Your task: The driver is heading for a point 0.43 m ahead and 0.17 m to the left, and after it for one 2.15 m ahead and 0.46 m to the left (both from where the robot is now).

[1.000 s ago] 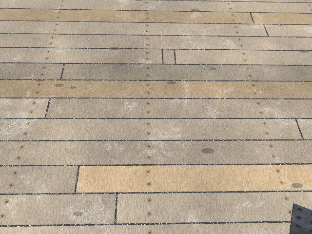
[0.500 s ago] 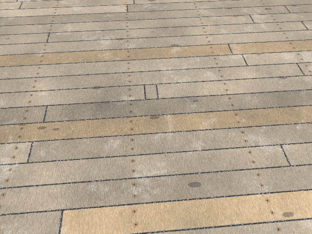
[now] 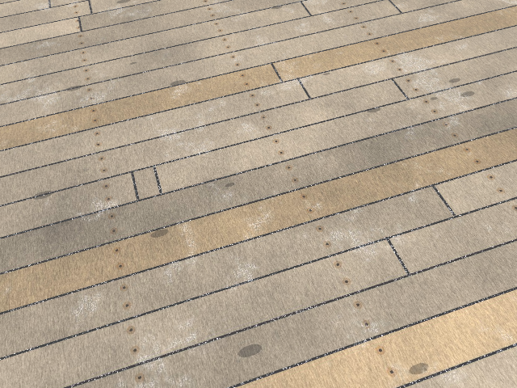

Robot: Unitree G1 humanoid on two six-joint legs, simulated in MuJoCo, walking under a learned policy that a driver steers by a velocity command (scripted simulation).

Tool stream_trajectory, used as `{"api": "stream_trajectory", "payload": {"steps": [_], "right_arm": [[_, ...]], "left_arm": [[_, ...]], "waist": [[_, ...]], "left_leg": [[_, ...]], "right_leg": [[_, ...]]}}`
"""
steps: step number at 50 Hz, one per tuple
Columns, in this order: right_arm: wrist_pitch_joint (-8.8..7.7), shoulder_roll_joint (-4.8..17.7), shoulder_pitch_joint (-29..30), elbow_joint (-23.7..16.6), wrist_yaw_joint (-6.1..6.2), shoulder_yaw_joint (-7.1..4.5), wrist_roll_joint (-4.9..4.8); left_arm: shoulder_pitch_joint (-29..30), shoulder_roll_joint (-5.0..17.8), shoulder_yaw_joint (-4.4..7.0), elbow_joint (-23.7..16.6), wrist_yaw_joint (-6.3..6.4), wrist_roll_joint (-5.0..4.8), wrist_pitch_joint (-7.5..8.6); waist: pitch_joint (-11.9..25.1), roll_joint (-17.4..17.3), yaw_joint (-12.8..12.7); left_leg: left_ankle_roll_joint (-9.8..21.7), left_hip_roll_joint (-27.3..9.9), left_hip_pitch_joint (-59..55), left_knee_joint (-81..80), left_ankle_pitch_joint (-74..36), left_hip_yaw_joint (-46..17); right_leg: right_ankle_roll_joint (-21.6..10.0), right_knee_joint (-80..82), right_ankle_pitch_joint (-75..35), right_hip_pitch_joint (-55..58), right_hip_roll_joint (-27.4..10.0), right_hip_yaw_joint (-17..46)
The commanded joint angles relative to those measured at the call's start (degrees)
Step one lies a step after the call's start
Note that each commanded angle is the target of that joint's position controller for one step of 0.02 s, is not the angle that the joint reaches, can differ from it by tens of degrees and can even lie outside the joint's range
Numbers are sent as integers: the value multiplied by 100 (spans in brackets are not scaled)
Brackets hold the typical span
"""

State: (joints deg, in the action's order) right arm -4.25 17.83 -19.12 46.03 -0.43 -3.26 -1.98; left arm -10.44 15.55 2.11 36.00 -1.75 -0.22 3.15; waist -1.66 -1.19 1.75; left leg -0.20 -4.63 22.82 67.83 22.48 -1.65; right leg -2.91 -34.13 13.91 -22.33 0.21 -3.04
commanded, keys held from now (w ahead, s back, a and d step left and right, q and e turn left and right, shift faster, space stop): w+q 0.74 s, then w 0.02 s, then w+e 0.24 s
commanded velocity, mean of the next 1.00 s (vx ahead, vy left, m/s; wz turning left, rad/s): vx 0.49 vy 0.00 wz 0.36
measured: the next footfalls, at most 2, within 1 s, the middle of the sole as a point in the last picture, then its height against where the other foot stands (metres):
left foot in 0.42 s outside the picture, level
right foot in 0.86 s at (265, 297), level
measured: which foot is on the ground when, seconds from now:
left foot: up 0.00-0.40, down 0.42-0.88, up 0.90-1.00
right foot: down 0.00-0.44, up 0.46-0.84, down 0.86-1.00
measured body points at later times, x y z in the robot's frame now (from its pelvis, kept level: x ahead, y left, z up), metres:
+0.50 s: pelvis +0.28 +0.04 -0.01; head +0.33 +0.05 +0.44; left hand +0.27 +0.33 -0.13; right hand +0.54 -0.16 -0.10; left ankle +0.36 +0.13 -0.73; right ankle +0.12 -0.12 -0.63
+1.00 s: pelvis +0.59 +0.06 +0.01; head +0.61 +0.05 +0.45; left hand +0.59 +0.36 -0.09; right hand +0.80 -0.14 -0.11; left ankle +0.44 +0.14 -0.64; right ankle +0.68 +0.00 -0.73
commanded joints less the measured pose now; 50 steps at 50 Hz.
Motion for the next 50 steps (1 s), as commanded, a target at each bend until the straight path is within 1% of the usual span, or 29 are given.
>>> {"api": "stream_trajectory", "payload": {"steps": [1,3,4,6,11,15,18,20,21,22,23,24,25,26,27,28,31,32,35,38,40,41,43,44,45,46,47,48,50], "right_arm": [[-28,579,215,-507,19,-147,19],[116,386,83,-357,17,-134,14],[146,269,137,-410,22,-108,12],[140,264,456,-476,25,-116,45],[72,-16,1289,-721,-156,16,91],[49,-31,1892,-1060,-321,61,69],[64,167,1806,-1228,-410,-29,67],[111,537,899,-1106,-372,-224,45],[128,853,-27,-936,-284,-398,40],[226,1506,-549,-983,-137,-610,68],[155,1494,-322,-1050,-153,-498,57],[134,987,-466,-1040,-141,-380,124],[83,852,-144,-985,-153,-333,110],[49,661,131,-1002,-146,-270,75],[56,627,473,-1085,-116,-251,106],[56,541,721,-1189,-95,-224,165],[38,649,760,-1146,-2,-257,133],[46,780,704,-1110,33,-293,139],[108,863,419,-993,95,-329,81],[151,845,124,-869,105,-322,37],[141,662,-39,-773,96,-259,58],[139,758,32,-752,90,-281,93],[136,539,64,-769,57,-210,144],[133,237,-54,-837,50,-89,200],[47,-71,-946,-883,51,6,86],[5,390,-738,-854,69,-48,49],[-22,746,31,-968,69,-143,21],[-51,683,524,-1075,87,-116,115],[-150,539,909,-1198,73,-108,340]], "left_arm": [[-433,709,243,-65,11,87,182],[-383,527,228,41,21,98,322],[-398,683,276,124,47,131,357],[-482,611,280,266,98,140,383],[-688,823,333,497,209,66,331],[-1052,926,380,753,244,-14,163],[-992,1137,427,769,326,-32,-2],[-933,1285,448,721,395,-27,-106],[-772,1295,428,659,423,-59,-101],[-974,802,267,426,385,52,40],[-1422,498,89,289,245,95,294],[-504,969,225,141,140,-175,447],[-206,939,198,-60,110,-255,511],[-46,831,180,-25,170,-44,516],[-208,836,209,-48,185,41,484],[-349,908,239,29,180,56,407],[-365,665,167,33,202,129,245],[-150,556,114,-43,209,132,236],[617,415,33,-188,173,93,281],[862,617,101,-253,109,-22,339],[785,730,152,-199,46,0,386],[619,764,188,-206,39,-39,399],[-45,945,298,-22,62,16,412],[-758,1201,363,69,79,76,430],[-1215,1862,535,259,47,118,362],[-1395,1375,437,304,-31,-73,338],[-1080,1011,326,222,-26,-89,317],[-855,916,283,153,-15,2,271],[-860,775,228,177,-6,22,246]], "waist": [[330,879,-237],[230,595,-151],[175,688,-90],[-61,420,-171],[-337,298,-462],[-531,208,-665],[-136,500,-427],[506,721,122],[959,547,693],[1688,-802,711],[2629,-880,252],[2307,-324,654],[1204,-29,411],[809,374,218],[556,80,-87],[404,9,-249],[220,-9,-341],[160,-103,-288],[168,-238,86],[294,-398,209],[324,-483,217],[290,-723,70],[460,-664,-276],[1093,-18,-535],[1682,1999,-225],[1540,1739,-442],[763,1019,-574],[472,493,-569],[157,460,-498]], "left_leg": [[100,-451,1608,160,-911,-382],[79,-348,1516,-3,-1243,-464],[3,-302,1610,-201,-1467,-514],[-69,-202,1916,-801,-1963,-678],[21,-44,1668,-2571,-3057,-83],[266,47,2035,-3217,-2655,197],[552,491,1414,-3300,-1814,714],[845,920,121,-3271,-1296,914],[1115,973,-1419,-3761,-1665,660],[2035,-483,-3981,-3749,-1831,-1769],[2844,-1616,-4940,-4728,-925,-4734],[2417,-1321,-4703,-4951,-401,-4088],[2109,-1109,-3701,-5102,-692,-3186],[1815,-789,-2895,-5079,-1637,-2421],[1901,-670,-2166,-5251,-1803,-2312],[1882,-516,-1567,-5443,-1909,-2186],[1809,-245,-685,-5555,-2520,-1547],[1759,-170,-479,-5530,-2547,-1386],[1392,134,-237,-5353,-1850,-1172],[1260,-67,-656,-5043,-1313,-1573],[1144,-294,-1159,-4798,-1187,-1714],[1077,-458,-1201,-4608,-1181,-1858],[891,-245,-1294,-3887,-2113,-1610],[661,120,-952,-2359,-1782,-1128],[142,985,984,-226,122,-334],[97,809,2033,471,864,-610],[175,507,2345,646,361,-640],[209,352,2229,479,-18,-476],[185,130,1785,-358,-398,-391]], "right_leg": [[-908,2305,150,1441,-1520,1892],[-798,2466,-798,1354,-1314,1092],[-891,2597,-963,1274,-1420,981],[-834,2663,-1457,1443,-1349,546],[-599,2864,-1793,1703,-1312,-254],[-529,2525,-2583,2682,-1536,-523],[-373,1592,-5232,3133,-1560,-770],[-262,95,-6600,3032,-1474,-862],[-75,-1224,-5950,2207,-1278,-952],[393,-3856,-2757,-330,-454,-1013],[443,-5062,1908,-1737,424,492],[297,-5219,1594,-2202,64,1100],[200,-4555,1111,-2459,-211,988],[159,-3851,864,-2121,-504,896],[266,-3478,665,-1814,-573,865],[358,-3292,561,-1423,-661,901],[673,-2401,220,-1122,-622,602],[748,-1920,-103,-1029,-581,554],[797,-481,-1441,-514,-266,477],[739,134,-1704,-322,-126,648],[544,335,-1562,-328,-178,627],[394,325,-1413,-152,-264,658],[58,516,-960,627,-154,429],[-284,623,-884,1698,-853,1266],[-1377,1297,192,3502,-1974,4015],[-1523,1967,1898,3704,-2169,5343],[-1250,2000,1924,3161,-1956,4656],[-1087,1949,1242,2604,-1656,3891],[-964,1921,-825,1895,-1128,2866]]}}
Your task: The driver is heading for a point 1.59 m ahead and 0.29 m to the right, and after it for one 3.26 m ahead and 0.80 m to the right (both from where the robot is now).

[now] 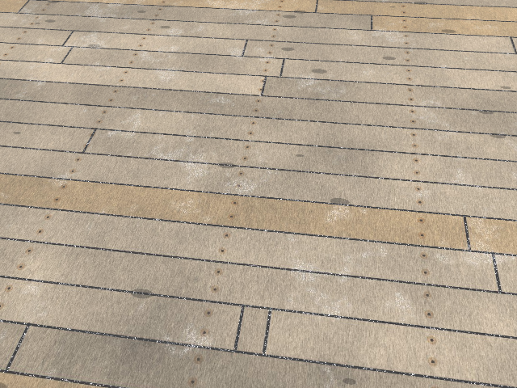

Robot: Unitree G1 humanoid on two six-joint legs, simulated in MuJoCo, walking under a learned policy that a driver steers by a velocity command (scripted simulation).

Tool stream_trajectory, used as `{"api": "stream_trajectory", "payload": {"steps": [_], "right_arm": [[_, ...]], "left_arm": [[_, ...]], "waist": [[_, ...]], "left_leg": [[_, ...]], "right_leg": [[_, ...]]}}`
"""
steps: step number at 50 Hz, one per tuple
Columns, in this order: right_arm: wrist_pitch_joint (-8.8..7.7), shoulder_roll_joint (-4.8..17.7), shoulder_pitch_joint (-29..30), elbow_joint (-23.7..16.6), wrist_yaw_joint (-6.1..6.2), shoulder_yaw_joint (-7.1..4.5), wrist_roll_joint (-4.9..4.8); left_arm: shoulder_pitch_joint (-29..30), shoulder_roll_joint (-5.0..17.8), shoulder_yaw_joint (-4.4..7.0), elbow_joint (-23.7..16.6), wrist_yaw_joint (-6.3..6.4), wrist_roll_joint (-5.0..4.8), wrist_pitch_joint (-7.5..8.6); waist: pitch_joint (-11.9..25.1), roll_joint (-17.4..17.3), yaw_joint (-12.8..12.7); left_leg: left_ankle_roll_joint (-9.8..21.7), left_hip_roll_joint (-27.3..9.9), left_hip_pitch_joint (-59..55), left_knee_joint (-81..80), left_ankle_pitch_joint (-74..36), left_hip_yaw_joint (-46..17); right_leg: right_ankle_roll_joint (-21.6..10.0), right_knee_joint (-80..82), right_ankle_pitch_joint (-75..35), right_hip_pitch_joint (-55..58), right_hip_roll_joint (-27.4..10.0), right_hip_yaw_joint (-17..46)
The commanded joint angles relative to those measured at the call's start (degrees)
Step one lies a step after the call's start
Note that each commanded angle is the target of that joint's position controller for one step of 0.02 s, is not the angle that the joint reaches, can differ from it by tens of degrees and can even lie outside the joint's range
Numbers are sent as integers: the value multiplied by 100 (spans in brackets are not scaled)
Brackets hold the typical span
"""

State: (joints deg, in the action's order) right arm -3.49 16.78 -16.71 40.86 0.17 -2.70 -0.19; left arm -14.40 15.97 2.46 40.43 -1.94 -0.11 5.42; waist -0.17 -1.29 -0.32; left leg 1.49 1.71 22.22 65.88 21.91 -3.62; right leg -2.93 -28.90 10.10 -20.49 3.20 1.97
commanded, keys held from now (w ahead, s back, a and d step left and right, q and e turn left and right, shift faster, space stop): w+e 0.68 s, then w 0.04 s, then w+q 0.28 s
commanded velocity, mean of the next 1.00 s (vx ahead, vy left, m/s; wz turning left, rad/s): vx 0.50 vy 0.00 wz -0.34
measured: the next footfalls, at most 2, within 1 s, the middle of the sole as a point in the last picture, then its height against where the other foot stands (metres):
left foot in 0.38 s outside the picture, level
right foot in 0.86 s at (386, 368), level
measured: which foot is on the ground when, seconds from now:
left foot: up 0.00-0.36, down 0.38-0.88, up 0.90-1.00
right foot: down 0.00-0.38, up 0.40-0.84, down 0.86-1.00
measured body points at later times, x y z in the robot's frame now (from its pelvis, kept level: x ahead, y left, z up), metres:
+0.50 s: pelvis +0.27 +0.01 +0.00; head +0.28 +0.01 +0.45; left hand +0.39 +0.28 -0.12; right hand +0.38 -0.28 -0.07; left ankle +0.32 +0.11 -0.73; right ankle +0.15 -0.09 -0.65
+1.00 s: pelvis +0.50 -0.13 +0.00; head +0.53 -0.16 +0.45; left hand +0.75 +0.04 -0.09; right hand +0.43 -0.41 -0.13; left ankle +0.48 +0.05 -0.64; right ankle +0.51 -0.24 -0.73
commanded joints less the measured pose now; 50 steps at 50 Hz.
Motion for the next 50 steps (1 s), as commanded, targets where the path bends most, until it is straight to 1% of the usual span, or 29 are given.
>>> {"api": "stream_trajectory", "payload": {"steps": [1,3,6,7,8,13,16,17,18,19,20,21,22,24,26,30,33,34,37,39,41,42,43,44,45,46,48,49,50], "right_arm": [[-227,480,491,-694,8,-153,146],[-212,421,495,-656,1,-122,99],[-215,222,1049,-720,-19,-38,94],[-207,198,1270,-710,-17,-47,129],[-226,144,1353,-749,-35,-17,51],[-351,289,2124,-882,-146,-59,-15],[-403,461,1871,-833,-138,-154,-50],[-416,550,1551,-734,-102,-216,-29],[-426,720,919,-627,-52,-304,17],[-405,1084,-69,-521,7,-404,73],[-311,1424,-396,-316,-24,-483,87],[-277,879,-244,-344,-46,-387,-25],[-263,544,-9,-373,-33,-297,-41],[-237,287,395,-316,-57,-199,37],[-270,303,501,-225,-53,-202,83],[-320,593,497,-9,-43,-295,33],[-280,707,440,116,-17,-304,43],[-268,848,387,152,-13,-326,18],[-207,917,-132,434,-40,-333,-96],[-125,1058,-304,603,-67,-351,-195],[-46,1226,-294,699,-58,-358,-235],[-11,1190,-217,729,-49,-311,-242],[-40,997,-241,687,-31,-209,-155],[-126,269,-839,467,-90,47,-48],[-223,564,-745,659,-112,-20,-121],[-234,971,-221,459,-131,-173,-312],[-176,749,246,382,-62,-156,-179],[-85,671,-36,435,-41,-175,-166],[16,554,-241,527,-35,-158,-173]], "left_arm": [[-406,683,165,-237,39,18,-7],[-399,719,192,-205,104,-45,-13],[-553,923,266,-94,211,-113,-76],[-708,822,237,-20,242,-109,-92],[-713,1034,293,-1,260,-99,-114],[-1095,938,300,185,325,-171,-256],[-945,990,349,170,349,-177,-323],[-845,893,325,138,343,-163,-331],[-711,736,275,58,322,-137,-319],[-678,409,162,-87,310,-25,-295],[-1504,90,53,-222,309,-165,-240],[-1426,685,164,-68,333,-256,-245],[-834,948,247,-111,326,-218,-272],[-332,802,271,-207,306,-81,-305],[-370,569,239,-312,224,-146,-348],[54,357,152,-578,148,-101,-384],[430,355,131,-635,59,-106,-327],[625,241,73,-732,8,-110,-303],[1275,221,36,-959,-64,-102,-258],[1430,316,59,-1092,-93,-89,-239],[1014,578,183,-1035,-78,-29,-223],[187,808,316,-786,-42,-16,-221],[-740,1164,467,-545,47,12,-249],[-1259,1793,577,-475,120,125,-267],[-1325,1373,461,-541,134,99,-268],[-968,1102,346,-480,119,82,-246],[-264,687,233,-377,87,22,-179],[-35,624,223,-377,76,49,-108],[145,506,217,-351,56,61,-38]], "waist": [[197,647,-80],[219,819,-51],[63,597,-168],[105,445,-271],[31,799,-237],[-63,649,-476],[-24,816,-218],[124,768,-26],[547,719,311],[1365,66,690],[1865,-1682,295],[1310,-1120,375],[583,-588,482],[-63,-152,309],[-105,-535,109],[-245,-324,95],[-159,-84,239],[-256,-229,279],[-403,-48,510],[-495,-98,397],[-144,-294,-4],[325,-272,-505],[976,-158,-929],[2048,1204,-717],[2698,1123,-866],[1679,902,-811],[490,526,-396],[401,904,-129],[309,897,5]], "left_leg": [[-46,-494,1688,-455,-519,-178],[-212,-464,1541,-1026,-481,-78],[-380,-326,1322,-2262,-1122,13],[-389,-253,1259,-2394,-1565,4],[-407,-244,1145,-2786,-1775,-39],[-397,-2,554,-3693,-2291,-111],[-217,-6,-108,-4040,-1946,-139],[-83,2,-686,-4271,-1929,-35],[143,-337,-1727,-4269,-1866,-240],[523,-1357,-3181,-4158,-1493,-1234],[1437,-2547,-4522,-4594,-456,-3671],[1390,-2570,-4114,-4827,605,-3956],[1134,-2254,-3436,-4921,314,-3022],[860,-1698,-2363,-5215,-1008,-1752],[890,-1588,-1868,-5445,-1607,-1152],[1053,-1636,-1656,-5739,-2521,-315],[843,-1374,-1821,-5760,-2821,402],[847,-1476,-1726,-5706,-2995,565],[762,-1534,-1950,-5709,-2847,691],[773,-1750,-2299,-5533,-3339,575],[680,-1746,-2541,-4766,-4988,567],[530,-1529,-2298,-3838,-5507,754],[304,-1276,-1267,-2544,-4605,849],[-121,-385,1049,-125,-1160,876],[-109,-100,1420,755,1196,-228],[-62,-384,1940,1031,946,-314],[-41,-808,1873,382,92,-54],[-91,-986,1414,247,-279,-125],[-154,-1036,1086,219,-478,-128]], "right_leg": [[-978,1501,-336,1766,-1315,2293],[-1133,1601,-741,1579,-1297,2151],[-1080,1654,-960,1289,-1156,1770],[-965,1736,-902,1325,-1054,1708],[-996,1676,-885,1199,-1138,1753],[-855,1336,-711,1201,-1106,1987],[-714,982,-714,1273,-1159,2323],[-636,689,-1052,1173,-999,2257],[-474,-107,-1265,849,-745,2025],[-237,-1722,-247,88,-352,1495],[78,-3271,2385,-1749,292,848],[158,-4013,2235,-2448,-251,871],[205,-4190,1683,-2557,-422,783],[269,-3909,1018,-2290,-701,614],[319,-3714,772,-1987,-912,506],[456,-2951,169,-2160,-1046,374],[356,-2045,-913,-1921,-916,162],[330,-1644,-1077,-1772,-952,73],[146,-909,-1076,-1485,-756,-120],[-30,-540,-590,-1385,-637,-181],[-231,-251,-135,-541,-359,-435],[-389,64,-463,659,-185,-586],[-582,-196,-826,2379,-606,-149],[-1480,-16,75,4630,-2390,2571],[-1609,739,139,4553,-2794,3824],[-1281,864,156,3825,-2573,2830],[-866,1226,-339,2311,-1980,1428],[-900,1507,-408,1725,-1960,1122],[-930,1774,-377,1332,-1894,927]]}}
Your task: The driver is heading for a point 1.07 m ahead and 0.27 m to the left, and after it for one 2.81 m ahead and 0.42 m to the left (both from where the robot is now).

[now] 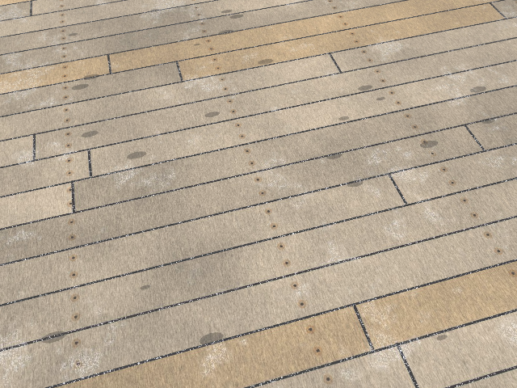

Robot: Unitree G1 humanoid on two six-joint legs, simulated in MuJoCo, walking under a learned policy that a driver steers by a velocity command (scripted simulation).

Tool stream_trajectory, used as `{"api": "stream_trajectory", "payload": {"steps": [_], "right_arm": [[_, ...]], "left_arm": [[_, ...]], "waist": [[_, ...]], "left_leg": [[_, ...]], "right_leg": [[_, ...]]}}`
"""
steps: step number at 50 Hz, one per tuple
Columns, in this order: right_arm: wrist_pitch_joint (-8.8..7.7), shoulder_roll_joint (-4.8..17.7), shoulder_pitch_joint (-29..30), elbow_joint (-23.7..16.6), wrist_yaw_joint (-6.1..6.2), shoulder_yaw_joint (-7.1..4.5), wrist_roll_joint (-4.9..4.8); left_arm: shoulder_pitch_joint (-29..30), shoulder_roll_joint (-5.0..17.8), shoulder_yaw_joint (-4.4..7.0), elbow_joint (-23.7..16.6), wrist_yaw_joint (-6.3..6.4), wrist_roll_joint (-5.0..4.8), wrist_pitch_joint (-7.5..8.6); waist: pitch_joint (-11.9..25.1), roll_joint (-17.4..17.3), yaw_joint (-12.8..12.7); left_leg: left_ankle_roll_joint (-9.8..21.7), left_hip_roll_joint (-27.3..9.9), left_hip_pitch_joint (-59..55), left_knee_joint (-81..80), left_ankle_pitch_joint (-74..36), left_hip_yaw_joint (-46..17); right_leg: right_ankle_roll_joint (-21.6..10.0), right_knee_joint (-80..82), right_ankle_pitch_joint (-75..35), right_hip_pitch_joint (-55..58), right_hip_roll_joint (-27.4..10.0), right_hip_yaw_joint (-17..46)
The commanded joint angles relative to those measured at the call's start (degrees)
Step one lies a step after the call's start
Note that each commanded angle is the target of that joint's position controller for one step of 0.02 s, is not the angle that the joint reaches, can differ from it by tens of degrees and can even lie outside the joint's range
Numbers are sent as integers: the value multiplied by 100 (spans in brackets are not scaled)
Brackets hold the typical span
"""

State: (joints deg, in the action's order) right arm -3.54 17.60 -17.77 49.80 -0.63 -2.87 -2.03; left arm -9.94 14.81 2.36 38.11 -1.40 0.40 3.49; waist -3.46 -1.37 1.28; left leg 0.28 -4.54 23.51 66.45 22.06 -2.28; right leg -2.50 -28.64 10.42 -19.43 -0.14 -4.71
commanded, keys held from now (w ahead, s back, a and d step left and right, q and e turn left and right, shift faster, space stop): w+q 0.70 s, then w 0.02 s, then w+e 0.28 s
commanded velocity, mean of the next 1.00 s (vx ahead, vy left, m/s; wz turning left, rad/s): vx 0.50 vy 0.00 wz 0.37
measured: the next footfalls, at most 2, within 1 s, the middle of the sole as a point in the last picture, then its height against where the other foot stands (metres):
left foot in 0.38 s outside the picture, level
right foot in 0.88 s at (239, 297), level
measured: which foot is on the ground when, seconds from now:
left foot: up 0.00-0.36, down 0.38-0.90, up 0.92-1.00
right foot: down 0.00-0.40, up 0.42-0.86, down 0.88-1.00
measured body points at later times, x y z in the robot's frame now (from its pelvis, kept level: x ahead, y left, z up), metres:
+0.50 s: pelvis +0.27 +0.08 -0.01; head +0.30 +0.11 +0.44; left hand +0.30 +0.38 -0.13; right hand +0.47 -0.15 -0.11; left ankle +0.31 +0.17 -0.73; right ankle +0.18 -0.10 -0.64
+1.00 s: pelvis +0.57 +0.13 +0.00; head +0.59 +0.14 +0.45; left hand +0.59 +0.44 -0.10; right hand +0.76 -0.09 -0.12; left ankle +0.39 +0.19 -0.64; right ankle +0.66 +0.07 -0.73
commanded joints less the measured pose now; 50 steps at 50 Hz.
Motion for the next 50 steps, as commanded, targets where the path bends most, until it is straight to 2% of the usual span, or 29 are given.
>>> {"api": "stream_trajectory", "payload": {"steps": [1,4,5,8,10,15,17,18,19,20,21,22,23,24,25,26,28,30,35,39,42,43,44,45,46,47,48,49,50], "right_arm": [[97,351,-249,-302,44,-133,9],[203,253,128,-418,88,-138,40],[195,174,245,-503,72,-116,52],[151,117,635,-586,-31,-91,78],[139,21,1063,-759,-123,-17,105],[167,199,1604,-1137,-256,-68,99],[202,384,1252,-1161,-267,-177,96],[214,564,590,-1028,-250,-300,70],[241,940,-395,-752,-171,-517,41],[294,1589,-916,-652,-42,-704,6],[175,1832,-605,-904,-97,-666,47],[74,1227,-549,-965,-152,-497,66],[0,995,-381,-938,-153,-429,81],[-36,873,-75,-976,-146,-389,68],[-30,677,241,-1044,-117,-327,100],[-36,612,415,-1147,-89,-289,175],[-53,628,430,-1185,-27,-293,150],[-47,811,280,-1147,64,-340,132],[35,860,-111,-1015,169,-362,79],[45,755,-349,-833,178,-306,116],[83,765,-411,-725,161,-324,144],[101,778,-336,-723,162,-317,146],[112,669,-292,-773,166,-259,186],[85,432,-665,-870,183,-152,287],[1,211,-1062,-885,164,-76,166],[-97,670,-644,-983,135,-129,117],[-167,784,84,-1142,95,-154,43],[-240,680,507,-1258,75,-123,120],[-296,671,774,-1321,74,-141,312]], "left_arm": [[-226,547,225,-73,-6,12,228],[-219,602,278,146,55,78,325],[-234,714,308,218,83,85,323],[-305,813,344,333,163,82,287],[-420,967,402,436,190,10,249],[-713,1173,508,694,208,-162,52],[-583,1329,547,682,232,-205,-35],[-466,1362,547,660,243,-233,-91],[-475,1237,481,622,260,-219,-109],[-682,749,323,426,277,-17,-60],[-917,304,131,189,229,-6,144],[-232,907,253,124,151,-233,315],[52,964,262,19,118,-333,419],[90,880,251,78,171,-185,481],[59,922,297,114,211,-39,462],[-13,952,322,136,196,-27,400],[-91,816,309,149,179,23,278],[146,655,261,65,191,55,202],[1211,484,150,-215,93,-35,264],[1243,615,158,-193,-45,-88,351],[1080,807,206,-179,-75,-74,384],[691,894,268,-75,-56,-66,398],[-95,1106,363,131,-41,-31,407],[-900,1493,443,218,-59,22,409],[-1344,1617,510,446,-115,-99,333],[-1202,1161,361,397,-146,-265,316],[-882,937,295,292,-110,-196,274],[-709,926,273,247,-94,-88,237],[-732,860,256,264,-85,-70,235]], "waist": [[540,780,-78],[130,527,-64],[96,615,-38],[64,389,-164],[-176,359,-331],[-287,328,-436],[91,520,-147],[476,520,264],[1014,328,739],[1389,-828,679],[2205,-1458,199],[1994,-571,572],[1303,-444,487],[939,45,254],[761,52,39],[694,-132,-111],[634,-127,-194],[491,-13,-155],[252,-340,278],[275,-431,338],[144,-594,245],[347,-588,3],[960,-394,-354],[1901,473,-449],[2228,2192,-404],[1728,1413,-515],[1040,847,-594],[574,300,-537],[386,162,-510]], "left_leg": [[-78,-400,863,120,-609,-270],[-154,-418,1282,-373,-1183,-410],[-182,-416,1419,-753,-1507,-425],[-114,-307,1348,-1736,-2376,-216],[-70,-326,1286,-2304,-2503,23],[317,-113,1482,-2937,-1756,389],[552,283,784,-2931,-1168,760],[718,573,-125,-3087,-1155,939],[931,855,-1616,-3337,-1349,871],[1508,-305,-3242,-3650,-1103,-1252],[2532,-1392,-4400,-4773,226,-4585],[2185,-1384,-4350,-5197,412,-4339],[1936,-1221,-3732,-5162,72,-3498],[1722,-949,-3002,-5022,-902,-2822],[1651,-781,-2351,-5123,-1313,-2412],[1651,-664,-1889,-5242,-1698,-2252],[1663,-509,-1532,-5355,-2370,-1832],[1623,-387,-1285,-5442,-2525,-1521],[1219,-31,-901,-5321,-1851,-1258],[1178,-474,-1662,-5006,-1642,-1460],[1037,-713,-2275,-4599,-2768,-1503],[930,-567,-2351,-4093,-3787,-1312],[775,-278,-2174,-3068,-4382,-988],[506,231,-958,-1320,-3089,-679],[37,1081,1036,535,440,-225],[105,714,1847,973,761,-655],[143,471,2050,962,305,-576],[155,326,2047,653,20,-456],[140,171,1737,82,-157,-408]], "right_leg": [[-990,1894,-639,1056,-1517,1289],[-925,2167,-1123,914,-1476,613],[-920,2206,-1132,1019,-1505,462],[-773,2266,-1174,1278,-1372,-108],[-792,2316,-1187,1330,-1540,-326],[-571,1763,-1878,2378,-1760,-581],[-424,890,-3851,2560,-1704,-753],[-280,-80,-4537,2386,-1561,-897],[-44,-1459,-4239,1728,-1265,-1032],[336,-3512,-1252,-205,-745,-1053],[523,-4969,2487,-1944,399,295],[368,-5171,2190,-2571,51,1050],[197,-4849,1660,-2773,-196,969],[159,-4328,1240,-2478,-448,973],[194,-3872,938,-2115,-586,984],[228,-3688,767,-1716,-653,1033],[383,-3225,592,-1511,-622,915],[565,-2579,61,-1595,-521,811],[689,-527,-1520,-1020,-98,720],[457,-82,-1670,-1072,-180,798],[72,75,-802,-1034,-135,583],[-111,253,-747,-480,32,404],[-366,139,-979,634,-86,569],[-995,-74,-1123,2489,-1058,2061],[-1837,888,280,3842,-1992,4605],[-1638,1277,1469,3698,-1954,5072],[-1406,1295,1322,3065,-1744,4260],[-1338,1398,699,2382,-1509,3728],[-1208,1322,-722,1902,-1254,3196]]}}
Over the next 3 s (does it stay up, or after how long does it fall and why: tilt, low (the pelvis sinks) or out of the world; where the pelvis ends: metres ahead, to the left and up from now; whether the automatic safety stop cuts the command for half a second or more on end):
stays up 1.17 0.20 0.00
